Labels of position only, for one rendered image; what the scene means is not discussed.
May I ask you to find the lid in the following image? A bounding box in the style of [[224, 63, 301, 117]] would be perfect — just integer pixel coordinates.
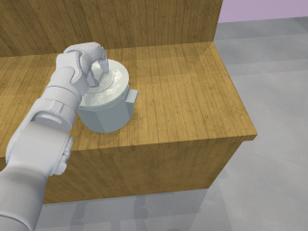
[[79, 59, 130, 109]]

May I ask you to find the robot left hand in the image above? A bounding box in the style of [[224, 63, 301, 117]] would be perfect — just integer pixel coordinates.
[[64, 42, 110, 88]]

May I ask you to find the left robot upper arm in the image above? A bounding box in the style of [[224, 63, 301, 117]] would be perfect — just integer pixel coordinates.
[[0, 120, 74, 231]]

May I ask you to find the left robot forearm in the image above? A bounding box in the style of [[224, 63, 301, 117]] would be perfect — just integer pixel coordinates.
[[6, 47, 92, 164]]

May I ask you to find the pot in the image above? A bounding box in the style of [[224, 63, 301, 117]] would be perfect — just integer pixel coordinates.
[[76, 85, 139, 134]]

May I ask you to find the knob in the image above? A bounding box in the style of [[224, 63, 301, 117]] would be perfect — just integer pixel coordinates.
[[91, 68, 105, 84]]

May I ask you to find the table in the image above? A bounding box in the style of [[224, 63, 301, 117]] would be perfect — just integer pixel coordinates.
[[0, 0, 258, 205]]

